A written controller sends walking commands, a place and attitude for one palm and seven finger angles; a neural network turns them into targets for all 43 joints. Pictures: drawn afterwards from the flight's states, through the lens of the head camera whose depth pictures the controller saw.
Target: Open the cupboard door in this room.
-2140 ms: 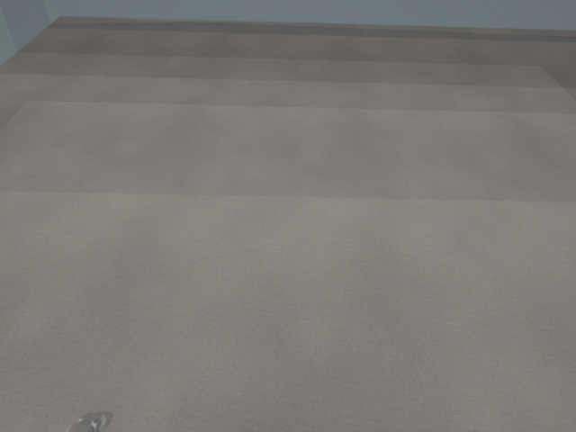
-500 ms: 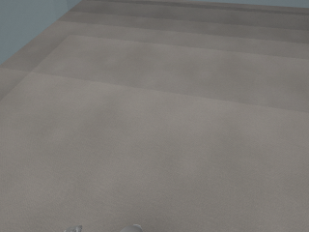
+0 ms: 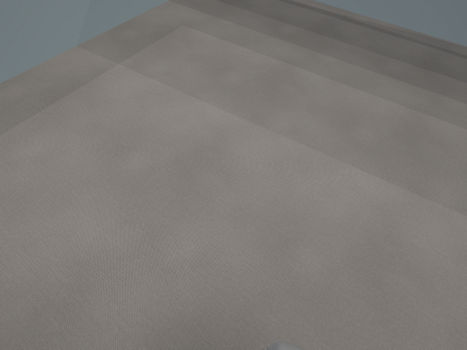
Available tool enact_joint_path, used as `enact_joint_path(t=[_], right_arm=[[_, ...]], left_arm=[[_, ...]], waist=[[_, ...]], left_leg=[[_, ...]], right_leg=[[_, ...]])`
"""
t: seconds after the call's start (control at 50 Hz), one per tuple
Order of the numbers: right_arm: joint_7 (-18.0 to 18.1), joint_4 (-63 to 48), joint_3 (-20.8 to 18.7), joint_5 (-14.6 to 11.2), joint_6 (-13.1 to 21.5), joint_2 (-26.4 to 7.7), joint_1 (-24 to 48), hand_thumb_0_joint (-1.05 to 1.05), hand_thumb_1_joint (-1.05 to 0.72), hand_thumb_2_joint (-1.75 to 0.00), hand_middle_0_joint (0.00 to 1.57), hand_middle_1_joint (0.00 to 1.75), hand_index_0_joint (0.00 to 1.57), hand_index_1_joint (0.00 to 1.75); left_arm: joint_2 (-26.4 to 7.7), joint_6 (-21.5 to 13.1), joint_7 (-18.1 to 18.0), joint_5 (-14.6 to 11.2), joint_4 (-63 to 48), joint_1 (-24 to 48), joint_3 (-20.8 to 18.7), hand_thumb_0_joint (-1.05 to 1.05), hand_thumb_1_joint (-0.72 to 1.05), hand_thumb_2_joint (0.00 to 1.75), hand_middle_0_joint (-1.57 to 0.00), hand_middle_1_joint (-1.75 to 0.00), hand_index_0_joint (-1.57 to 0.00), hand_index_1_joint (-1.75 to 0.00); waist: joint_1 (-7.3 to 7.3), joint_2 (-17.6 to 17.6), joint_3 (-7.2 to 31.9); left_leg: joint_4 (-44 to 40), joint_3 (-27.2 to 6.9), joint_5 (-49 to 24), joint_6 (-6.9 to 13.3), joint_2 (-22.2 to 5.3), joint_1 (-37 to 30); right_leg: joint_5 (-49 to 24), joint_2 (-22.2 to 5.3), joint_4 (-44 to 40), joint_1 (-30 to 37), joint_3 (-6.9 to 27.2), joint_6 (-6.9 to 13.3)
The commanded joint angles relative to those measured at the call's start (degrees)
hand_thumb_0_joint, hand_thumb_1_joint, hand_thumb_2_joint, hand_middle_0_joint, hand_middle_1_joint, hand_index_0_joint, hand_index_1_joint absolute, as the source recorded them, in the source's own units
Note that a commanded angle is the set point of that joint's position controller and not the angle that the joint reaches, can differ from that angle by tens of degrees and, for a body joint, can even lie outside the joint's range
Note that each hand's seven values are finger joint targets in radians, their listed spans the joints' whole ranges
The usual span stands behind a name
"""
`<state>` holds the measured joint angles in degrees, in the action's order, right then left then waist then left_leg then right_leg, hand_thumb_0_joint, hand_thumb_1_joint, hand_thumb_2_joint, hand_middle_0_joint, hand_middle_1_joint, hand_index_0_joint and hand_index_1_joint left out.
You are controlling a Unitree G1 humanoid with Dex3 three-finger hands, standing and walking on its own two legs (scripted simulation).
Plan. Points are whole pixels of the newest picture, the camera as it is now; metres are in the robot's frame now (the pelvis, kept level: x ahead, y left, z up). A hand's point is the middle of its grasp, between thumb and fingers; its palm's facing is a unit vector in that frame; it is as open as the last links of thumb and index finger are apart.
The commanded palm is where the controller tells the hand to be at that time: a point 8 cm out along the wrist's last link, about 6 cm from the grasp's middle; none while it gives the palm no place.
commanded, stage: turn or walk to find it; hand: left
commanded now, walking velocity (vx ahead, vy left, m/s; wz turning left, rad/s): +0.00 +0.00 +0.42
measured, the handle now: out of the picture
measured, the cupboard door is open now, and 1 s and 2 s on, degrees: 0 0 0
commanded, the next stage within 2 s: stand and wait in 1.18 s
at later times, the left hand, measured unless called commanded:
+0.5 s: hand out of the picture +0.00 +0.18 -0.16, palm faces +0.24 -0.94 -0.24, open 7.4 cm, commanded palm none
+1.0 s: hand out of the picture -0.07 +0.23 -0.16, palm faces +0.43 -0.87 -0.24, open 7.4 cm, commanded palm none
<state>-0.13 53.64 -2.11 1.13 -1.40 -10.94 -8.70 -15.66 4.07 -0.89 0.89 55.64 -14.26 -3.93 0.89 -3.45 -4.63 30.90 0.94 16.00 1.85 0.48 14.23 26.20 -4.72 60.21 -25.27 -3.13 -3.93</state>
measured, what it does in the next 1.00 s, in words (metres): steps on the spot, turning left: right foot, then left foot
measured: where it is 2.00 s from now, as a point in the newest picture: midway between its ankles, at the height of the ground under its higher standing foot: outside the picture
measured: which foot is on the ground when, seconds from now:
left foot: down 0.00-0.26, up 0.28-0.62, down 0.64-1.00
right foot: up 0.00-0.24, down 0.26-0.64, up 0.66-1.00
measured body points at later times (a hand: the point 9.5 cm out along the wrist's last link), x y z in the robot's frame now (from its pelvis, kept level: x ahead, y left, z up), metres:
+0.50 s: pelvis -0.03 -0.03 +0.00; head -0.01 -0.03 +0.45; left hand -0.01 +0.22 -0.14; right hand +0.06 -0.28 -0.15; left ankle -0.08 +0.10 -0.67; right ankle +0.00 -0.14 -0.74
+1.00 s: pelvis -0.07 +0.01 +0.01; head -0.05 +0.03 +0.45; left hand -0.09 +0.28 -0.14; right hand +0.09 -0.19 -0.14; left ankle -0.08 +0.10 -0.74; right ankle -0.02 -0.13 -0.69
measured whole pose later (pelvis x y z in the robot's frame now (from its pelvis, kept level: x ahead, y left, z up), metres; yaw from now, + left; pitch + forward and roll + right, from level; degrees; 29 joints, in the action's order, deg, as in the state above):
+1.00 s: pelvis -0.07 +0.01 +0.01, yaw +24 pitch -1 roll -1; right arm -0.1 54.6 -2.8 1.5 -1.9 -10.6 -11.5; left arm -13.4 3.5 -1.0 0.6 53.5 -9.7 -3.8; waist -1.3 -0.5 -3.5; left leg 26.9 -1.7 12.0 2.8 2.3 14.2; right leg 25.3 -3.2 48.3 -20.8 -1.5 -4.3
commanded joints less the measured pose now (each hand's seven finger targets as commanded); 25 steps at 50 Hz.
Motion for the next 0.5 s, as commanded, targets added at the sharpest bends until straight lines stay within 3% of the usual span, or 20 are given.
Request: enact_joint_path(t=[0.0,0.08,0.14,0.18,0.2,0.22,0.24,0.26,0.28,0.32,0.34,0.4,0.44,0.48], right_arm=[[1.4,-2.4,-3.2,0.0,1.0,-12.4,-3.1,0.00,-0.90,-0.90,0.20,0.30,0.20,0.30],[1.2,-2.6,-3.6,0.3,0.5,-12.6,-2.9,0.00,-0.90,-0.90,0.20,0.30,0.20,0.30],[0.9,-3.0,-4.0,0.4,0.1,-12.7,-2.3,0.00,-0.90,-0.90,0.20,0.30,0.20,0.30],[0.7,-3.5,-4.0,0.0,0.0,-12.2,-1.4,0.00,-0.90,-0.90,0.20,0.30,0.20,0.30],[0.4,-3.8,-4.0,-0.3,0.0,-11.0,-1.1,0.00,-0.90,-0.90,0.20,0.30,0.20,0.30],[0.1,-4.5,-3.5,-0.8,0.0,-7.5,-2.5,0.00,-0.90,-0.90,0.20,0.30,0.20,0.30],[-0.1,-6.1,-3.3,-0.4,-0.3,-6.1,-1.7,0.00,-0.90,-0.90,0.20,0.30,0.20,0.30],[0.0,-5.3,-4.2,0.3,-1.2,-8.7,-0.7,0.00,-0.90,-0.90,0.20,0.30,0.20,0.30],[-0.4,-4.2,-4.5,0.2,-1.8,-8.3,-0.7,0.00,-0.90,-0.90,0.20,0.30,0.20,0.30],[-1.0,-1.9,-4.3,0.4,-2.0,-7.7,-3.5,0.00,-0.90,-0.90,0.20,0.30,0.20,0.30],[-1.2,-1.5,-4.2,0.2,-2.0,-7.1,-4.4,0.00,-0.90,-0.90,0.20,0.30,0.20,0.30],[-1.1,-1.4,-3.6,0.2,-2.0,-6.5,-3.0,0.00,-0.90,-0.90,0.20,0.30,0.20,0.30],[-1.1,-2.0,-3.2,-0.1,-1.8,-5.9,-0.3,0.00,-0.90,-0.90,0.20,0.30,0.20,0.30],[-1.0,-2.2,-2.7,-0.3,-1.4,-5.1,0.9,0.00,-0.90,-0.90,0.20,0.30,0.20,0.30]], left_arm=[[-2.4,-2.0,0.1,-0.1,-5.7,2.1,-0.3,0.00,0.90,0.90,-0.20,-0.30,-0.20,-0.30],[-1.5,-2.1,-0.2,-0.3,-6.6,2.5,-0.2,0.00,0.90,0.90,-0.20,-0.30,-0.20,-0.30],[-1.4,-2.7,-0.4,-0.4,-6.7,0.8,-0.2,0.00,0.90,0.90,-0.20,-0.30,-0.20,-0.30],[-1.8,-3.2,-0.7,-0.5,-6.2,-2.2,-0.4,0.00,0.90,0.90,-0.20,-0.30,-0.20,-0.30],[-3.0,-3.7,-0.9,-0.3,-5.9,-3.9,-0.7,0.00,0.90,0.90,-0.20,-0.30,-0.20,-0.30],[-7.3,-4.3,-1.3,0.6,-6.1,-4.4,-1.6,0.00,0.90,0.90,-0.20,-0.30,-0.20,-0.30],[-11.3,-4.3,-1.3,0.9,-7.2,-3.6,-2.2,0.00,0.90,0.90,-0.20,-0.30,-0.20,-0.30],[-9.8,-4.3,-1.5,0.4,-7.7,-2.7,-2.2,0.00,0.90,0.90,-0.20,-0.30,-0.20,-0.30],[-8.4,-4.1,-1.4,0.4,-8.3,0.8,-1.8,0.00,0.90,0.90,-0.20,-0.30,-0.20,-0.30],[-5.3,-4.3,-1.2,0.4,-9.2,5.0,-0.7,0.00,0.90,0.90,-0.20,-0.30,-0.20,-0.30],[-4.8,-4.4,-1.3,0.5,-9.2,5.3,-0.6,0.00,0.90,0.90,-0.20,-0.30,-0.20,-0.30],[-5.4,-4.4,-1.4,0.7,-8.2,2.2,-0.8,0.00,0.90,0.90,-0.20,-0.30,-0.20,-0.30],[-6.5,-4.3,-1.4,0.9,-6.9,-0.1,-1.2,0.00,0.90,0.90,-0.20,-0.30,-0.20,-0.30],[-8.0,-4.2,-1.2,1.1,-6.0,-1.9,-1.6,0.00,0.90,0.90,-0.20,-0.30,-0.20,-0.30]], waist=[[-2.42,10.8,6.1],[-2.43,11.7,5.7],[-1.75,12.3,6.4],[-0.04,11.5,7.2],[1.05,7.6,7.8],[1.07,-5.2,7.5],[1.45,-13.8,4.7],[1.93,-12.5,4.7],[0.14,-9.0,1.7],[-2.20,-5.1,0.4],[-2.64,-4.7,0.5],[-0.84,-5.9,1.6],[0.66,-5.1,1.8],[1.71,-6.5,3.4]], left_leg=[[-10.9,-14.1,-26.5,8.4,-13.7,-7.7],[-11.1,-17.3,-22.5,8.7,-13.6,-5.1],[-9.3,-19.0,-24.3,8.0,-12.2,-3.7],[-6.5,-18.4,-21.1,6.1,-10.5,0.7],[-3.1,-17.0,-15.2,3.7,-8.0,5.1],[7.1,-10.3,-1.6,-0.2,-1.7,15.4],[20.1,-3.5,15.3,-3.2,3.7,19.8],[28.4,-7.0,15.4,-2.7,0.9,17.2],[34.6,-6.4,11.9,-2.7,0.4,16.9],[38.9,-4.3,5.4,-3.8,-1.0,16.7],[38.6,-3.3,4.4,-4.2,-1.5,16.1],[32.6,-1.3,6.1,-5.2,-2.2,15.8],[25.6,0.2,9.3,-5.4,-2.4,14.2],[18.8,1.9,10.9,-5.3,-2.2,12.0]], right_leg=[[-0.7,0.2,-3.9,-3.0,1.3,-0.7],[-0.3,1.4,-11.8,1.3,1.5,-0.3],[-2.3,3.2,-19.9,6.4,0.7,0.3],[-9.2,3.3,-29.7,13.8,0.4,0.5],[-14.2,1.5,-37.3,19.8,1.5,0.8],[-13.6,-10.0,-43.1,26.4,13.2,4.3],[-18.9,-22.3,-46.0,21.4,23.6,10.9],[-13.6,-21.5,-47.2,14.1,21.9,12.5],[-8.5,-18.2,-47.9,10.0,19.2,12.2],[-10.9,-12.9,-45.8,9.1,9.9,10.5],[-12.7,-12.5,-45.2,9.1,7.3,10.2],[-16.8,-13.1,-44.0,13.7,5.2,11.2],[-21.7,-14.6,-42.5,16.0,4.4,12.0],[-28.3,-15.0,-39.9,18.3,3.5,12.4]])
